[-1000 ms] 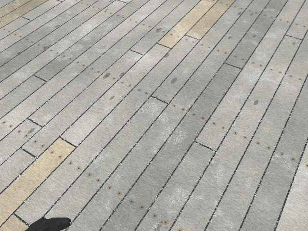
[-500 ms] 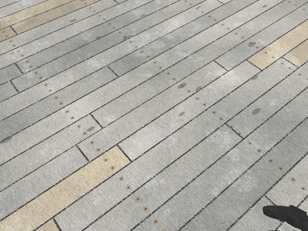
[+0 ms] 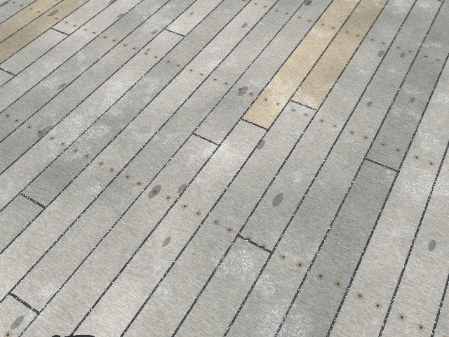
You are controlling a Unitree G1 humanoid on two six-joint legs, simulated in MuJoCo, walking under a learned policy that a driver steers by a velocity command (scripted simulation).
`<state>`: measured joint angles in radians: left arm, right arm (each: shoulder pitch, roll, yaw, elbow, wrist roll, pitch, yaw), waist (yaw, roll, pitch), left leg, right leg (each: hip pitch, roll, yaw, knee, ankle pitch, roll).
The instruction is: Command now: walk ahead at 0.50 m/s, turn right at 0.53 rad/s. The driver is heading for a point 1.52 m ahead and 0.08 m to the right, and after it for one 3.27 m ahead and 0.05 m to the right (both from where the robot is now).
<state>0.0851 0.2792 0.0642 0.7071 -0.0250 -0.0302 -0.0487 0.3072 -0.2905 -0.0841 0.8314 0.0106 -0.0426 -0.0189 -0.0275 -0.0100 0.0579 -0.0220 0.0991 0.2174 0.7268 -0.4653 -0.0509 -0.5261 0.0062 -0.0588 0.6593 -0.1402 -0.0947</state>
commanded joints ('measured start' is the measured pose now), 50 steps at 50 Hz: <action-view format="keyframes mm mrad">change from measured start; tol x32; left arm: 1 320 257 77 -18 3 -16 11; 50 30 90 12 -101 41 1 60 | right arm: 1 -48 -109 2 -148 14 -80 15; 18 -376 -84 7 -231 -3 -80 41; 25 90 -209 -48 -111 -15 -87 46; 50 58 -143 -18 -93 7 72 -28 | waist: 1 150 -129 -407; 22 0 -123 -116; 25 -32 310 -358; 50 20 -106 -188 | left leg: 1 -749 -116 -325 703 -109 27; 22 -242 -96 -272 -295 435 75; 25 362 300 -1033 -429 -18 343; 33 -139 111 -523 -548 485 299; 40 -137 48 -407 -410 798 219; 44 -198 -20 -449 -201 620 128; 46 -537 -173 -330 299 -284 34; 50 -614 -49 -301 480 -68 -30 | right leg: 1 905 -337 888 -389 -276 -317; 8 342 -162 388 -431 221 -205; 21 409 -149 478 -248 92 -84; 26 -254 24 267 634 -366 70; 42 169 22 125 -171 155 104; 46 791 -480 511 -153 868 -182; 50 427 -323 354 -332 220 -133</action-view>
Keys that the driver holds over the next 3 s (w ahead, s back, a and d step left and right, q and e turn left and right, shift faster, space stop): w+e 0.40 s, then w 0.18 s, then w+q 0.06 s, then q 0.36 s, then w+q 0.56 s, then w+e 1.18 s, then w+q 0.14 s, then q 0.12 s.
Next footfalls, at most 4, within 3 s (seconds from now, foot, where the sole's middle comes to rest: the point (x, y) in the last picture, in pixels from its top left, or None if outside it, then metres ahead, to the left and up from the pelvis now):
0.46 left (206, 332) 0.45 0.08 -0.75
0.88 right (301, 281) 0.59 -0.20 -0.75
1.32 left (214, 282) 0.60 0.06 -0.75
1.78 right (256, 181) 0.97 -0.10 -0.75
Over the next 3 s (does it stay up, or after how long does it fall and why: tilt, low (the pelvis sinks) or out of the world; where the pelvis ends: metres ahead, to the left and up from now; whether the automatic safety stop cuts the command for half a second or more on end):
stays up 1.41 -0.10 0.03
